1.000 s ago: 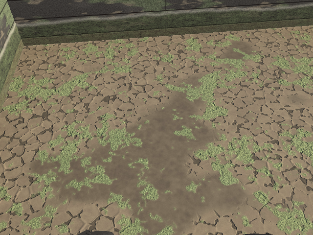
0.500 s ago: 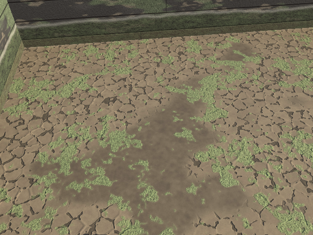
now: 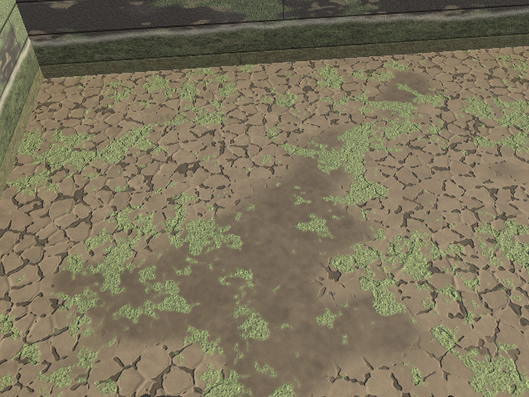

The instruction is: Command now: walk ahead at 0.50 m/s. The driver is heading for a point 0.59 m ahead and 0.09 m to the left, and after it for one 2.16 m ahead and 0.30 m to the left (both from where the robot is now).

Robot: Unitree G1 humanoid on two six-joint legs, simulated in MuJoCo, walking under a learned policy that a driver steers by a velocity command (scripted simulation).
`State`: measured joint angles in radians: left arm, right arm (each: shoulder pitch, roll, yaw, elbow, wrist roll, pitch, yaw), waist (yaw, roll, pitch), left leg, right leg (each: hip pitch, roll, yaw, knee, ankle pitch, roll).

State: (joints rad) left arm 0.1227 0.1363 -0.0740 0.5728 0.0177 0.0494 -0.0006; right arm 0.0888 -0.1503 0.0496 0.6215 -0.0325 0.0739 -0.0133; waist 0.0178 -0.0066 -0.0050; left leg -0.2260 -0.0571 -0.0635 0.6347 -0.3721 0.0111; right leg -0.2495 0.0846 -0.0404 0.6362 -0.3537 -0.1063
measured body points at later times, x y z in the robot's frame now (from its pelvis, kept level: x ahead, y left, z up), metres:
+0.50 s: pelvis +0.00 +0.00 +0.00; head -0.01 +0.00 +0.45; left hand +0.20 +0.19 -0.07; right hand +0.21 -0.19 -0.08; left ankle -0.02 +0.12 -0.72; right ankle -0.01 -0.05 -0.72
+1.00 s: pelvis +0.00 +0.00 +0.00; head -0.01 +0.00 +0.45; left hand +0.19 +0.19 -0.07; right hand +0.21 -0.19 -0.08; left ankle -0.02 +0.12 -0.72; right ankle -0.01 -0.05 -0.72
